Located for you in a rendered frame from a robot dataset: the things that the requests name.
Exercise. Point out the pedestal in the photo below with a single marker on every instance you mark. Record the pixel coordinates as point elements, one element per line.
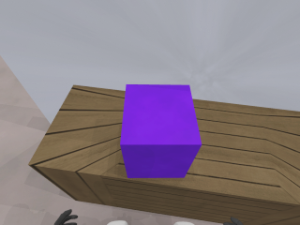
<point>248,166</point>

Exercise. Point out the robot left hand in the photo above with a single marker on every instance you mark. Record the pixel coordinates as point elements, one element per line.
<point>65,217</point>

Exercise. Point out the carton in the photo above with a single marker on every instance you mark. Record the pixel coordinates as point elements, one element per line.
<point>160,136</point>

